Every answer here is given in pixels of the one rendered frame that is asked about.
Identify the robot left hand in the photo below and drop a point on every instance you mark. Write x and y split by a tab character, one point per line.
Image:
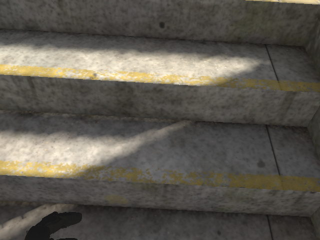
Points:
51	224

